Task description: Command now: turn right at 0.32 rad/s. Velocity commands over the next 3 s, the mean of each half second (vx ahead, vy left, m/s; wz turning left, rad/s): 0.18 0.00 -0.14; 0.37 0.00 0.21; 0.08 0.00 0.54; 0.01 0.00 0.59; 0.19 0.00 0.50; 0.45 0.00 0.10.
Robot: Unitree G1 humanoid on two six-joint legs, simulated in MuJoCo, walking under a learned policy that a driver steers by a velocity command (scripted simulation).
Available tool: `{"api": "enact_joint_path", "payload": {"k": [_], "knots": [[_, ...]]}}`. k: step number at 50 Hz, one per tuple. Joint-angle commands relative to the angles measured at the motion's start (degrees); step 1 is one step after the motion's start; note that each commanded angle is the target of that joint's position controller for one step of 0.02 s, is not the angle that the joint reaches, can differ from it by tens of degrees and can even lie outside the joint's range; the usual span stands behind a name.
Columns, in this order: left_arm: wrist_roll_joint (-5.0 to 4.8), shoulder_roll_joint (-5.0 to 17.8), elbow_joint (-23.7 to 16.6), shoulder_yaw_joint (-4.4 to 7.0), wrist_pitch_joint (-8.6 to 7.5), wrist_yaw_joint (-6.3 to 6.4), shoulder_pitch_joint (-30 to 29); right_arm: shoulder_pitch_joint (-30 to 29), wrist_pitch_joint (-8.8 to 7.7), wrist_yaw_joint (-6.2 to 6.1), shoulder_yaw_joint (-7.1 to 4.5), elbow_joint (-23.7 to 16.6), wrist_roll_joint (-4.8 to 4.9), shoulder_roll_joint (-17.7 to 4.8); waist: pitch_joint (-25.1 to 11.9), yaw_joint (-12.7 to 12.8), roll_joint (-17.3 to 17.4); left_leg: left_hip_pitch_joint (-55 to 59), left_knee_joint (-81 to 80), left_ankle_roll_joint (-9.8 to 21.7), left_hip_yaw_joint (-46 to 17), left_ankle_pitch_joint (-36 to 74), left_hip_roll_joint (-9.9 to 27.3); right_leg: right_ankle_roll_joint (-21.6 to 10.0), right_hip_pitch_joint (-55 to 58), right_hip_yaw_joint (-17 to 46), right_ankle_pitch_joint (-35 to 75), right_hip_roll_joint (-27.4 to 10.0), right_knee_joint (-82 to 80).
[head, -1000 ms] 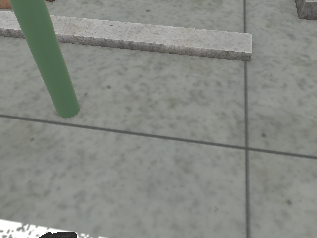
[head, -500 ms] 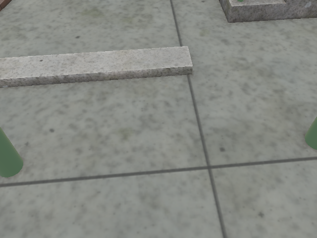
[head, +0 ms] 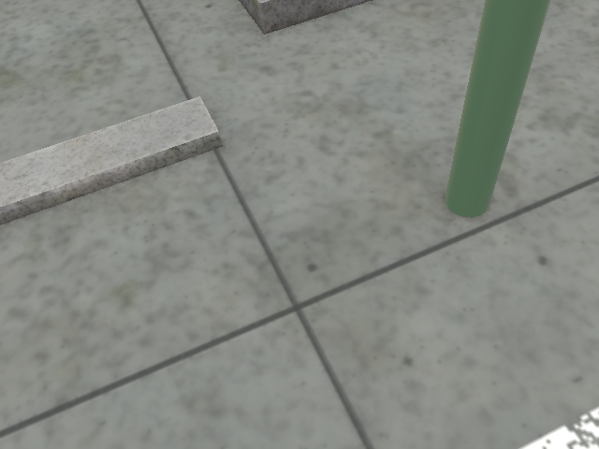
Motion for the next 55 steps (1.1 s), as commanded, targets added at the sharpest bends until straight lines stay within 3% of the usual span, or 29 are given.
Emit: {"api": "enact_joint_path", "payload": {"k": [1, 4, 7, 10, 13, 15, 18, 19, 20, 21, 22, 23, 24, 27, 32, 34, 37, 39, 40, 41, 42, 43, 44, 45, 46, 48, 50, 52, 55], "knots": [[-0.62, 8.16, -3.34, 1.79, -2.27, 0.7, -2.2, -1.81, -0.25, -0.84, -1.58, -3.52, -0.18, -5.87, -6.43, 0.61, -11.16, -10.19, 10.56, -0.01, -4.18, 3.07, 0.2, -9.91, 10.38, 15.84, 20.82, -14.71, -14.01], [-0.2, 5.3, -2.74, 0.38, -2.63, 1.33, -3.46, 1.3, -0.11, -0.58, -1.27, -2.39, -0.06, -4.31, -7.81, -0.96, -10.53, -3.88, 9.93, -1.07, -3.58, 9.99, -0.79, -9.68, 8.09, 11.32, 25.94, -12.1, -14.0], [-0.22, 5.07, -1.68, 0.23, -2.69, 1.58, -3.13, -0.33, -0.09, -0.29, -0.15, -2.79, 0.02, -2.16, -6.99, 0.08, -10.35, -1.04, -2.03, -1.41, -3.88, 10.7, -0.09, -9.58, 9.75, 10.97, 22.73, -11.55, -13.91], [-0.67, 7.68, 0.45, 1.0, -2.39, 1.27, 0.8, -2.17, -0.55, 0.56, 0.18, -3.29, 0.5, -3.03, -4.79, 3.16, -11.94, 1.21, -10.36, -0.58, -1.24, 8.03, -1.38, -10.97, 9.02, 15.92, -5.13, -12.24, -19.16], [-1.17, 9.35, 1.73, 1.4, -2.63, 1.03, 2.8, -3.48, -2.14, 1.18, 0.0, -3.84, 1.34, -4.47, -0.61, 4.32, -11.05, -1.29, -14.68, 1.92, -1.09, 4.12, -1.74, -11.89, 10.41, 22.41, -14.95, -14.98, -21.64], [-1.67, 9.29, 2.27, 1.35, -3.0, 1.01, 3.0, -2.58, -3.54, 1.77, 0.32, -3.18, 1.41, -3.46, -0.42, 3.73, -9.47, 0.9, -18.76, 3.83, -0.84, 4.44, -1.95, -11.8, 10.64, 23.04, -14.97, -15.13, -21.28], [-2.42, 8.21, 2.25, 0.99, -3.05, 0.73, -0.16, 4.37, -5.26, 2.51, 0.5, 0.44, 1.0, -2.09, -2.06, -0.79, -7.62, 16.47, -30.8, 6.77, 1.53, 14.6, -4.02, -9.53, 3.29, 18.02, -11.67, -11.05, -17.76], [-2.11, 6.16, 1.87, 0.41, -3.31, 0.53, -1.4, 8.52, -5.54, 2.44, 0.26, 1.91, 0.79, -2.8, -3.94, -2.51, -6.63, 24.43, -31.11, 7.73, -1.05, 15.23, -2.14, -7.63, -1.57, 15.69, -9.7, -8.89, -13.77], [-1.39, 2.14, 0.47, -0.76, -3.89, 0.14, -4.61, 14.99, -5.71, 2.07, -0.23, 3.27, 0.63, -5.35, -5.36, -4.95, -0.41, 32.46, -33.98, 10.3, -10.56, 12.56, 5.36, -4.22, -9.93, 9.68, -8.35, -4.3, -1.53], [-1.62, 1.47, -1.88, -0.71, -5.08, -0.02, -5.19, 16.62, -5.68, 2.2, -1.81, 3.66, 0.6, -11.33, -3.79, -3.88, 12.54, 35.6, -39.78, 16.53, -27.38, 3.01, 14.87, -0.7, -21.99, -0.85, -10.54, 2.69, 10.8], [-2.03, 6.54, -2.14, 0.56, -5.93, -0.04, -7.26, 16.78, -6.0, 2.14, -1.43, 2.77, 0.4, -9.11, 0.11, -5.81, 9.51, 34.86, -43.5, 20.57, -34.78, -0.77, 19.16, 0.47, -29.49, 1.39, -17.44, 0.18, 21.18], [-2.83, 7.32, -1.63, 1.06, -6.46, -0.49, -5.95, 14.91, -6.35, 1.81, -0.64, 2.13, 0.29, -6.88, 1.72, -4.12, 5.98, 34.98, -43.5, 19.69, -32.51, -2.75, 17.81, 0.21, -32.95, 3.88, -13.53, -2.18, 26.19], [-2.87, 6.54, -0.56, 0.96, -6.55, -0.78, -4.57, 13.29, -6.54, 1.81, -0.33, 1.36, 0.3, -6.09, 1.73, -3.1, 4.59, 35.44, -44.03, 18.06, -28.87, -2.13, 15.29, 0.17, -34.37, 3.55, -8.96, -3.42, 28.06], [-1.74, 5.2, -0.54, 0.78, -6.88, -1.49, -5.93, 11.57, -6.22, 1.87, 0.31, 0.79, 0.25, -5.16, 2.72, -2.24, 2.71, 31.4, -46.47, 15.28, -18.49, 14.55, 11.35, 1.46, -31.95, 1.91, 1.76, -5.77, 24.2], [-1.81, 1.12, -2.38, -1.03, -7.18, -2.37, -12.14, 14.04, -5.51, 1.49, 0.08, 1.26, 0.8, -6.7, 2.78, -4.26, 2.7, 22.26, -46.95, 13.29, -6.67, 27.97, 5.94, 3.42, -18.02, -2.42, 14.96, -3.4, 6.4], [-2.08, 1.88, -3.39, -0.92, -7.41, -2.82, -14.22, 16.24, -5.32, 1.46, -0.18, 1.92, 1.27, -7.79, 3.55, -4.59, 3.08, 21.59, -46.71, 13.59, -7.99, 27.74, 7.28, 3.32, -14.6, -2.3, 16.23, -2.17, 2.21], [-2.43, 4.71, -3.82, -0.03, -7.91, -3.11, -13.07, 15.81, -4.97, 1.3, -0.75, 2.03, 1.98, -9.06, 3.39, -2.1, 4.13, 24.59, -43.96, 12.45, -10.66, 30.48, 10.07, 1.7, -11.03, -0.14, 14.42, -1.93, -2.15], [-2.3, 7.48, -2.14, 1.45, -8.05, -2.55, -5.67, 14.53, -4.6, 1.16, -0.91, 1.87, 1.91, -9.58, -1.27, 2.94, 4.49, 24.59, -34.9, 10.54, -9.09, 44.79, 8.82, -0.39, 0.57, -1.49, 12.11, 0.02, -4.29], [-1.76, 9.83, 0.05, 2.69, -7.96, -1.86, 2.66, 14.51, -4.46, 1.1, -0.37, 1.59, 1.36, -8.04, -6.84, 6.97, 3.9, 20.69, -23.59, 8.35, -6.91, 49.01, 5.34, -1.92, 13.13, -1.33, 14.07, -0.52, -4.28], [-0.14, 14.47, 1.12, 3.75, -7.71, -0.92, 12.5, 14.71, -4.46, 1.04, 1.08, -0.56, -0.5, -3.9, -17.31, 9.97, -3.37, 9.23, -4.77, 5.35, -4.98, 32.63, 0.86, -5.39, 31.04, 10.48, 20.81, -12.84, -1.19], [1.25, 17.51, 0.89, 3.67, -7.32, -1.11, 11.85, 23.1, -5.14, 0.96, 2.64, -1.76, 0.81, 2.31, -27.19, 4.35, -21.86, -6.37, 13.97, 2.16, -6.48, -6.51, -7.74, -14.05, 42.51, 36.01, 19.21, -27.12, -8.98], [0.68, 11.94, -0.28, 2.33, -7.17, -1.13, 9.21, 20.9, -5.28, 0.94, 0.88, -0.6, 2.21, -4.96, -24.29, 5.71, -17.19, -9.08, 20.38, 1.71, -11.37, -5.56, -5.02, -13.25, 37.29, 35.64, 21.16, -25.24, -12.04], [-0.17, 8.59, -0.23, 1.3, -6.95, -0.83, 5.67, 16.05, -4.8, 0.83, 0.01, -1.79, 2.68, -7.19, -15.94, 5.09, -14.02, -12.27, 21.66, 1.54, -8.85, -2.62, -2.9, -11.69, 30.57, 24.06, 27.17, -23.79, -10.92], [-0.32, 6.99, 0.11, 0.7, -6.93, -0.86, 3.31, 13.1, -4.3, 0.5, 0.21, -2.11, 1.57, -6.34, -12.1, 3.78, -8.53, -11.33, 20.1, 1.32, -7.17, 0.25, -0.84, -10.79, 23.87, 17.87, 33.2, -21.51, -11.38], [-0.25, 5.87, 0.65, 0.51, -6.94, -0.98, 0.94, 12.53, -3.58, 0.38, -0.05, -2.22, 0.87, -5.64, -9.36, 1.93, -7.52, -8.84, 17.75, 1.1, -6.82, 2.68, 0.72, -10.04, 17.48, 12.8, 35.77, -19.35, -12.6], [0.44, 5.58, 1.25, 0.56, -7.56, -0.96, -2.72, 14.39, -1.43, 0.38, -0.14, -2.4, 1.47, -3.66, -7.25, -1.14, -9.59, -2.71, 15.89, 0.79, -5.75, 5.35, 1.56, -10.01, 8.21, 6.62, 34.96, -17.85, -16.71], [0.47, 6.59, 1.81, 0.93, -8.0, -0.5, -5.38, 12.81, 0.05, 0.14, -0.1, -4.1, 1.27, -2.72, -4.79, -2.23, -9.53, -3.06, 11.95, -0.1, -5.22, 7.89, 1.72, -11.16, 4.41, 2.92, 33.96, -18.42, -19.87], [0.06, 8.13, 2.83, 1.46, -7.85, 0.54, -5.65, 10.01, 0.61, 0.22, 0.15, -6.14, 0.44, -2.24, -4.04, -1.97, -8.54, -4.2, 5.74, -0.33, -5.06, 12.52, 2.34, -11.28, 4.96, 0.49, 32.46, -19.07, -21.01], [-0.07, 9.15, 3.79, 1.74, -6.46, 1.49, -6.2, 7.23, 0.47, 1.44, 0.17, -7.81, 0.3, -2.4, -4.77, -1.03, -8.03, -1.14, -2.9, -0.05, -3.31, 20.21, 2.31, -10.09, 6.19, -5.53, 29.62, -17.27, -20.71]]}}
Next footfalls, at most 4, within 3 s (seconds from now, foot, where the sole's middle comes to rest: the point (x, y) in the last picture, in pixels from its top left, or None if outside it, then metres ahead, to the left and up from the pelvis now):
0.38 left None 0.05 0.12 -0.77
0.80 right None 0.37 -0.15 -0.77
1.28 left None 0.42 0.11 -0.77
1.72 right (388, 426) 0.50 -0.11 -0.77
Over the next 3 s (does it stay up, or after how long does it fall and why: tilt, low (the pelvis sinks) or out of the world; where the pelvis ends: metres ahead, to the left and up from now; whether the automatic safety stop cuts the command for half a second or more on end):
stays up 0.57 0.22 0.01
